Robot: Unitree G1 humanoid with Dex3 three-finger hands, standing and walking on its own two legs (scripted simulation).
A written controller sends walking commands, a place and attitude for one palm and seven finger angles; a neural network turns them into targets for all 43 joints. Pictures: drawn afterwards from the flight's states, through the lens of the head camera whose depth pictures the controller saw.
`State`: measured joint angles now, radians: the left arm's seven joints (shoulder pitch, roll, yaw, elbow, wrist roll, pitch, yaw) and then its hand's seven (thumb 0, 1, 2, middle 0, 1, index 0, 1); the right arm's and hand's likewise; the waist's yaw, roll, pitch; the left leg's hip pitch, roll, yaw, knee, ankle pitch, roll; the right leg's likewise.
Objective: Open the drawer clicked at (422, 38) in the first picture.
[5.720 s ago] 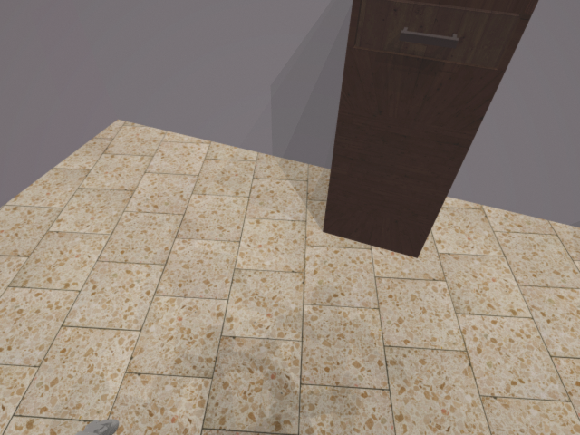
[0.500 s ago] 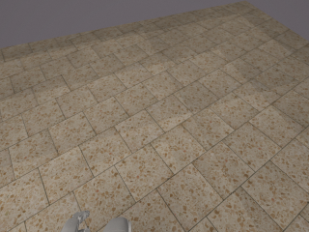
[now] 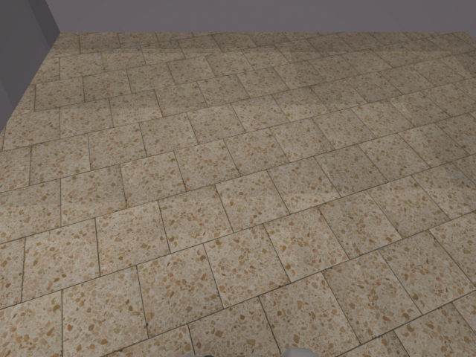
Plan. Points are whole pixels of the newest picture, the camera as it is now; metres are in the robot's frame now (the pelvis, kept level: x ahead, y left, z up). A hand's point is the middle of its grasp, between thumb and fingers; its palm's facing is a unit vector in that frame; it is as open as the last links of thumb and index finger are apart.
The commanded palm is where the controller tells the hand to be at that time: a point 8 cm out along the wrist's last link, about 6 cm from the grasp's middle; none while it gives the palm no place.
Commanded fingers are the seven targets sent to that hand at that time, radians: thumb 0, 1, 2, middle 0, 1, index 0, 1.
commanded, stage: turn to face it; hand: left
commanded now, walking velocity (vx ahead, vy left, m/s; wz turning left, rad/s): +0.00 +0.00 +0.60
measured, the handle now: out of the picture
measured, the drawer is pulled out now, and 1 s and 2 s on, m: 0.00 0.00 0.00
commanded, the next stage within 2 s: none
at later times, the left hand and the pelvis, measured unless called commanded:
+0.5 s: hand out of the picture -0.03 +0.14 -0.15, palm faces +0.35 -0.90 -0.25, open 7.3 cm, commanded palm none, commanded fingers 0.00 0.90 0.90 -0.20 -0.30 -0.20 -0.30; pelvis -0.04 -0.06 +0.00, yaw +21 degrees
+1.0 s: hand out of the picture -0.09 +0.20 -0.15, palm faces +0.60 -0.75 -0.28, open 7.4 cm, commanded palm none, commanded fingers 0.00 0.90 0.90 -0.20 -0.30 -0.20 -0.30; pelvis -0.06 -0.05 +0.00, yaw +37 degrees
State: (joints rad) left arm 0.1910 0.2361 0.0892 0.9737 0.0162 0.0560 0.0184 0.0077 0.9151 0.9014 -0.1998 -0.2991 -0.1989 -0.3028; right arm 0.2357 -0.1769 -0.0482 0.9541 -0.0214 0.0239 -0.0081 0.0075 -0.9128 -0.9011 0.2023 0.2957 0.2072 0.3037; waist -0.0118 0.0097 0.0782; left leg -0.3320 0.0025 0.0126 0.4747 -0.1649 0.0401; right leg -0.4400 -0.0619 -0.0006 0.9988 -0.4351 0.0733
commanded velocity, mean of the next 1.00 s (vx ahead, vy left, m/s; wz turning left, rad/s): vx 0.00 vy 0.00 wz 0.60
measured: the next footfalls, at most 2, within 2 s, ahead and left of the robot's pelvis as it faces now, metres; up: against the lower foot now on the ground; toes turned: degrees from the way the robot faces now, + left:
right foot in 0.18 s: +0.03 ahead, -0.17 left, +0.00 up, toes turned +5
left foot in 0.62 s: -0.07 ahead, +0.08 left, +0.00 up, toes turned +32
